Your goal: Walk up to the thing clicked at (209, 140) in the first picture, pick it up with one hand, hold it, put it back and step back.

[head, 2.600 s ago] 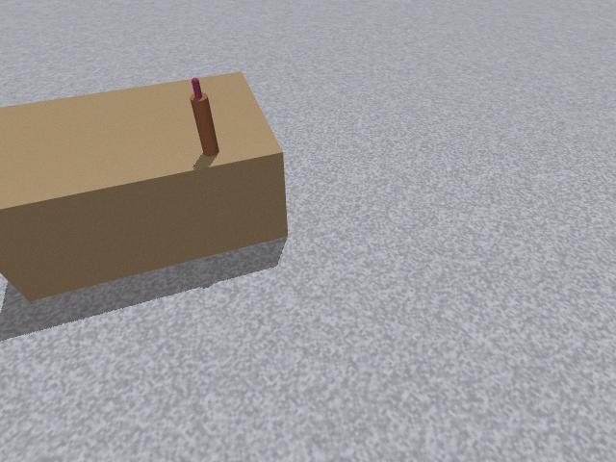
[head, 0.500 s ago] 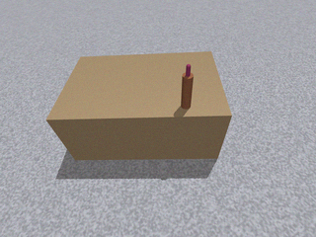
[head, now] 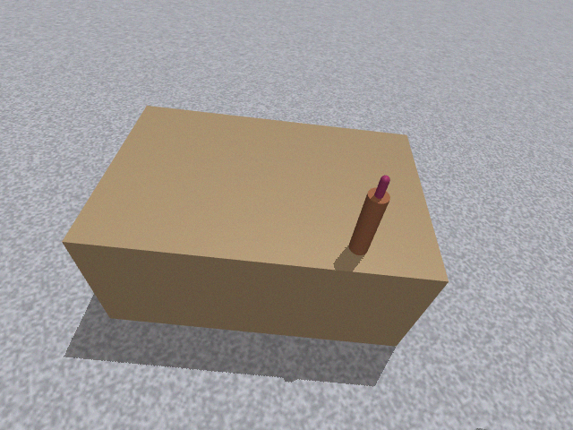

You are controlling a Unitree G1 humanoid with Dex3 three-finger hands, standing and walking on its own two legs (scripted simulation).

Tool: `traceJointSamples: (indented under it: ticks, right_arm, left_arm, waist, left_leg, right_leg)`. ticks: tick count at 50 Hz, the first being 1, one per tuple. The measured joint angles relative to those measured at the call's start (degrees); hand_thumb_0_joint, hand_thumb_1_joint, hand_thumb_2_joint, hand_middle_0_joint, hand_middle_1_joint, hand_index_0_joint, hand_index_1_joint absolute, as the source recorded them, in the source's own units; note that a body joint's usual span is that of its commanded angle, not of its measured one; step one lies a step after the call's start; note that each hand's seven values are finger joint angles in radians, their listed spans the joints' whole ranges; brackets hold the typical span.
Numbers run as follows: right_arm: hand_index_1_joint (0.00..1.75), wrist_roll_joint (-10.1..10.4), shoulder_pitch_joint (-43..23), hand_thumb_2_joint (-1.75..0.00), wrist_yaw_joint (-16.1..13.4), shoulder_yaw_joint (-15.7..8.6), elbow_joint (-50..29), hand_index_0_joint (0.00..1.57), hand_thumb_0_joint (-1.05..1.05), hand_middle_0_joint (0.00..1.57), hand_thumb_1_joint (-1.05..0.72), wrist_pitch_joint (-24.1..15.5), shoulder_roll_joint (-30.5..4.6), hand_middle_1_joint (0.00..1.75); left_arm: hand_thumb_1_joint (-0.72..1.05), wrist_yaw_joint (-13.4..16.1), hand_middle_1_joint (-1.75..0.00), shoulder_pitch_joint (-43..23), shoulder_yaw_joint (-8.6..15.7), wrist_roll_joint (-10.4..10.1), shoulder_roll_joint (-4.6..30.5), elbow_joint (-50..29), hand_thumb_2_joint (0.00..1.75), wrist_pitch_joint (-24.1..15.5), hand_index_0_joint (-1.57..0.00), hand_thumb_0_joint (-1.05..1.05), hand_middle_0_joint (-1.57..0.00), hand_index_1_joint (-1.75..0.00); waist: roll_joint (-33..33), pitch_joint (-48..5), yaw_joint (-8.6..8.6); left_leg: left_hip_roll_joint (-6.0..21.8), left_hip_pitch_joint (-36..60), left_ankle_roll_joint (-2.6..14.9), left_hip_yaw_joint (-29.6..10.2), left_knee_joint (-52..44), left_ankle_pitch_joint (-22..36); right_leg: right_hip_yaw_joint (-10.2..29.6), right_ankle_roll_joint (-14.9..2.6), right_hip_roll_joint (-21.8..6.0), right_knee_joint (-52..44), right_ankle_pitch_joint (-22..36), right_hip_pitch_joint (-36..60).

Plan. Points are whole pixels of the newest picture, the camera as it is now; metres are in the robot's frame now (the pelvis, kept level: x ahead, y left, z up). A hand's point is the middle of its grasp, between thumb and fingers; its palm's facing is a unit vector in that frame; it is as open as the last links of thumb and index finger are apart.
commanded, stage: walk up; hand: right
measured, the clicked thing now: (370, 215) +0.67 -0.22 -0.18
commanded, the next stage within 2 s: none
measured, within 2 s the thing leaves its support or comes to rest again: neither
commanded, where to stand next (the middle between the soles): +0.28 -0.03 m, yaw -2 degrees
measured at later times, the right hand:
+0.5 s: hand (475, 423) +0.19 -0.31 -0.16, palm faces +0.00 +0.95 -0.32, open 7.4 cm
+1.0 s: hand (446, 368) +0.27 -0.28 -0.14, palm faces +0.02 +0.91 -0.42, open 7.4 cm
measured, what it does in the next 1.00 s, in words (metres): walks ahead: right foot, then left foot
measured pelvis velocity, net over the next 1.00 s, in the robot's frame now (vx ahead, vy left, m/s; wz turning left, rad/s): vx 0.18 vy -0.01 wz -0.08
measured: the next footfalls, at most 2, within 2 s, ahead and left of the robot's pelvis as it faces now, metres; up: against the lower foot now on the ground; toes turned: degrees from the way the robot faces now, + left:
right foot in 0.34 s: +0.25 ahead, -0.16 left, +0.00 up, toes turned -6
left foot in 0.74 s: +0.33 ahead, +0.08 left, +0.00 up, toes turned -3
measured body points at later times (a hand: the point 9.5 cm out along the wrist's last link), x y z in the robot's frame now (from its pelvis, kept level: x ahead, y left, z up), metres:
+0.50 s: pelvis +0.16 -0.05 +0.00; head +0.17 -0.07 +0.45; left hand +0.26 +0.26 -0.09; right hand +0.19 -0.36 -0.13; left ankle +0.13 +0.09 -0.66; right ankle +0.21 -0.16 -0.73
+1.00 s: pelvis +0.18 -0.01 -0.01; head +0.21 +0.02 +0.43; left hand +0.26 +0.29 -0.16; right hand +0.27 -0.33 -0.11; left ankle +0.29 +0.09 -0.73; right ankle +0.15 -0.16 -0.72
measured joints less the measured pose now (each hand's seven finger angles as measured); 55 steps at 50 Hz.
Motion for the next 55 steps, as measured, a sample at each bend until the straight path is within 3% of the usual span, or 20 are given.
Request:
traceJointSamples:
  ticks: [8, 14, 17, 19, 22, 24, 27, 34, 36, 38, 39, 42, 44, 47, 51, 55]
  right_arm:
    - [0.3, -0.51, 3.64, -0.9, -0.21, -0.28, 0.45, 0.21, 0.01, 0.21, -0.9, -0.28, -0.7, 0.3]
    - [0.3, -0.7, 5.6, -0.9, -0.43, -1.14, 0.56, 0.21, 0.01, 0.21, -0.9, 0.55, -2.73, 0.3]
    - [0.3, -0.64, 6.34, -0.9, -0.67, -1.28, 0.54, 0.21, 0.01, 0.21, -0.9, 1.39, -3.72, 0.3]
    - [0.3, -0.47, 6.02, -0.9, -1.03, -1.36, 1.14, 0.21, 0.01, 0.21, -0.9, 2.11, -3.89, 0.3]
    - [0.3, -0.62, 5.09, -0.9, -1.18, -0.22, 2.33, 0.2, 0.01, 0.2, -0.9, 2.89, -2.81, 0.3]
    - [0.3, -0.36, 4.27, -0.9, -0.98, 0.08, 2.58, 0.2, 0.01, 0.2, -0.9, 2.9, -2.7, 0.3]
    - [0.3, -0.32, 2.96, -0.9, -0.67, 0.0, 2.17, 0.2, 0.01, 0.21, -0.9, 2.77, -2.96, 0.3]
    - [0.3, -0.32, -0.18, -0.9, -1.63, -0.65, 3.53, 0.2, 0.01, 0.2, -0.9, 3.01, -2.77, 0.3]
    - [0.3, -0.37, -0.89, -0.9, -1.98, -0.61, 4.49, 0.2, 0.01, 0.2, -0.9, 3.15, -2.46, 0.3]
    - [0.3, -0.62, -1.67, -0.9, -2.43, -0.62, 5.69, 0.2, 0.01, 0.2, -0.9, 3.0, -1.48, 0.3]
    - [0.3, -0.93, -2.15, -0.9, -2.58, -0.41, 6.11, 0.2, 0.01, 0.2, -0.9, 2.91, -0.72, 0.3]
    - [0.3, -1.1, -3.59, -0.9, -2.38, 0.72, 6.38, 0.2, 0.01, 0.2, -0.9, 2.8, 0.28, 0.3]
    - [0.3, -1.34, -4.69, -0.9, -2.48, 1.12, 6.49, 0.21, 0.01, 0.21, -0.9, 2.97, 0.79, 0.3]
    - [0.3, -1.5, -6.16, -0.9, -2.46, 1.42, 6.52, 0.21, 0.01, 0.21, -0.9, 3.0, 0.91, 0.3]
    - [0.3, -1.76, -7.95, -0.9, -2.07, 1.18, 6.58, 0.21, 0.01, 0.21, -0.9, 3.66, 0.21, 0.3]
    - [0.3, -1.16, -8.67, -0.9, -1.97, 0.7, 7.55, 0.21, 0.01, 0.21, -0.9, 4.91, -1.09, 0.3]
  left_arm:
    - [0.9, -1.24, -0.3, -0.64, 0.78, 0.84, -0.02, 0.71, 0.9, 0.85, -0.21, 0.01, -0.2, -0.3]
    - [0.9, -1.63, -0.3, -2.48, 0.67, 1.25, -1.1, 0.72, 0.9, 0.38, -0.2, 0.01, -0.2, -0.3]
    - [0.9, -1.36, -0.3, -3.76, 0.7, 1.3, -1.85, 0.12, 0.9, -0.95, -0.21, 0.01, -0.2, -0.3]
    - [0.9, -0.93, -0.3, -5.04, 0.7, 1.51, -2.84, -0.69, 0.9, -1.94, -0.21, 0.01, -0.2, -0.3]
    - [0.9, -0.54, -0.3, -5.65, 0.31, 0.78, -3.05, -2.43, 0.9, -2.76, -0.21, 0.01, -0.2, -0.3]
    - [0.9, -0.14, -0.3, -5.38, -0.08, 0.27, -3.54, -3.01, 0.9, -2.82, -0.21, 0.01, -0.2, -0.3]
    - [0.9, 0.33, -0.3, -4.29, -0.69, 0.18, -3.87, -3.24, 0.9, -2.74, -0.21, 0.01, -0.2, -0.3]
    - [0.9, 1.41, -0.3, -4.87, -1.49, 0.87, -3.4, -2.49, 0.9, -0.83, -0.21, 0.01, -0.2, -0.3]
    - [0.9, 1.57, -0.3, -5.72, -1.62, 0.64, -3.07, -2.22, 0.9, -0.04, -0.21, 0.01, -0.2, -0.3]
    - [0.9, 1.75, -0.3, -6.94, -1.65, 0.32, -2.36, -1.55, 0.9, 1.0, -0.21, 0.01, -0.2, -0.3]
    - [0.9, 1.94, -0.3, -7.89, -1.5, 0.03, -2.07, -0.98, 0.9, 1.63, -0.21, 0.01, -0.2, -0.3]
    - [0.9, 2.46, -0.3, -9.34, -1.61, -0.61, -2.17, 0.51, 0.9, 2.89, -0.21, 0.01, -0.2, -0.3]
    - [0.9, 2.21, -0.3, -9.59, -1.63, -0.57, -2.05, 1.92, 0.9, 3.32, -0.21, 0.01, -0.2, -0.3]
    - [0.9, 1.72, -0.3, -9.27, -1.3, -0.35, -1.88, 3.84, 0.9, 3.49, -0.21, 0.01, -0.2, -0.3]
    - [0.9, 1.78, -0.3, -7.72, -0.78, 0.25, -1.94, 6.73, 0.9, 3.02, -0.21, 0.01, -0.2, -0.3]
    - [0.9, 2.19, -0.3, -6.16, -0.41, 1.39, -3.07, 9.55, 0.9, 2.06, -0.21, 0.01, -0.2, -0.3]
  waist:
    - [0.0, -0.84, -0.71]
    - [1.92, -0.24, -1.68]
    - [4.0, 0.1, -2.05]
    - [6.76, 1.02, -2.34]
    - [5.5, 1.09, -1.08]
    - [5.39, 1.02, -0.61]
    - [5.72, 0.84, -0.23]
    - [5.57, 1.75, 0.08]
    - [4.95, 2.04, 0.24]
    - [2.87, 2.29, 0.02]
    - [1.23, 2.7, 0.25]
    - [0.27, 3.16, 0.16]
    - [0.03, 2.84, -0.28]
    - [-0.15, 1.98, -0.29]
    - [1.05, 0.62, 0.01]
    - [5.21, 0.16, 0.09]
  left_leg:
    - [-1.49, 7.89, 0.23, 1.65, -7.06, -1.27]
    - [-1.57, 10.23, -0.96, 2.72, -5.1, -6.06]
    - [-0.03, 9.57, -2.06, 2.56, 1.12, -11.38]
    - [2.17, 6.45, -0.89, 0.29, 11.0, -13.77]
    - [-0.19, -0.52, -0.47, -1.64, 26.47, -16.53]
    - [-0.34, -4.64, -0.58, -2.56, 30.58, -14.91]
    - [1.03, -9.28, -1.1, -4.02, 29.38, -10.73]
    - [3.11, -10.68, -3.27, -3.88, 13.07, -1.29]
    - [2.5, -8.44, -2.91, -3.15, 8.75, 1.83]
    - [0.97, -6.38, -2.28, -2.42, 5.86, 0.57]
    - [0.11, -6.38, -1.98, -1.75, 6.04, 0.45]
    - [0.57, -6.95, -1.08, -1.49, 6.57, 0.77]
    - [0.93, -7.04, -0.8, -1.49, 5.62, 1.44]
    - [1.14, -7.48, -0.8, -0.87, 4.43, 2.3]
    - [1.8, -8.46, -0.86, -0.04, 4.85, 2.34]
    - [3.44, -8.47, -1.6, -1.72, 6.01, 1.63]
  right_leg:
    - [0.06, 2.43, -2.3, -10.57, 7.92, -5.41]
    - [-3.11, 1.39, -2.47, -24.33, 9.4, -1.66]
    - [-4.39, 0.91, -0.37, -29.56, 10.96, 2.55]
    - [-6.19, 1.18, 1.47, -27.33, 8.85, 3.37]
    - [-5.59, 0.49, 0.82, -26.05, 6.31, 4.8]
    - [-5.44, 0.44, 0.72, -28.23, 6.53, 7.05]
    - [-5.19, 0.57, 1.28, -31.26, 7.03, 9.82]
    - [-5.72, 1.31, 2.45, -29.82, 4.68, 10.9]
    - [-5.94, 1.87, 2.4, -26.75, 2.72, 9.86]
    - [-5.83, 2.58, 1.11, -22.7, 0.27, 8.32]
    - [-4.95, 2.15, 0.31, -21.11, -0.37, 7.57]
    - [-2.25, 0.87, 2.24, -15.82, -8.27, 5.51]
    - [-1.35, 0.44, 2.71, -13.15, -10.06, 4.81]
    - [-0.45, 0.43, 2.15, -13.44, -9.23, 5.42]
    - [-1.71, 1.08, 1.5, -20.69, -8.74, 9.46]
    - [-3.69, 3.34, 3.25, -28.37, -0.28, 13.66]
